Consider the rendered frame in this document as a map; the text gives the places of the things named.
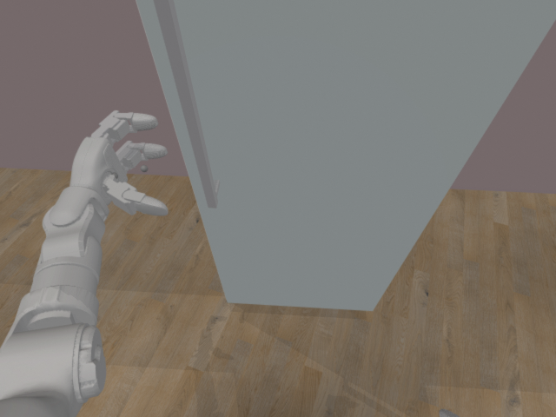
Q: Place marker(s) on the robot left forearm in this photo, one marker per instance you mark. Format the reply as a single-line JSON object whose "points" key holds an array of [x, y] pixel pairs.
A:
{"points": [[64, 285]]}

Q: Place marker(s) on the robot left hand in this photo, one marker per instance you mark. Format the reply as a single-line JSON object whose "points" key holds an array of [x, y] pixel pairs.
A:
{"points": [[96, 160]]}

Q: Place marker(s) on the left robot upper arm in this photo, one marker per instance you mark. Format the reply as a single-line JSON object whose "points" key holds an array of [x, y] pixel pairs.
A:
{"points": [[51, 372]]}

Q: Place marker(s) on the handle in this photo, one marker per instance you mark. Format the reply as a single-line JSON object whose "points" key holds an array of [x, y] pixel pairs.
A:
{"points": [[172, 37]]}

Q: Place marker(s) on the fridge door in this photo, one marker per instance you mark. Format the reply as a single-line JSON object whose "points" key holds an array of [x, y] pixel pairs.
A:
{"points": [[336, 128]]}

